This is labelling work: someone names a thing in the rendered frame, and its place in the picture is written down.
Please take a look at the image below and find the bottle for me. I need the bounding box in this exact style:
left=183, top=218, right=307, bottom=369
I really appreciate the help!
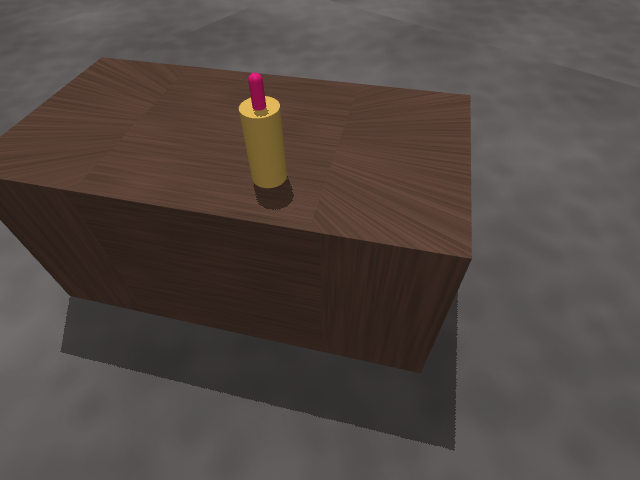
left=239, top=73, right=287, bottom=188

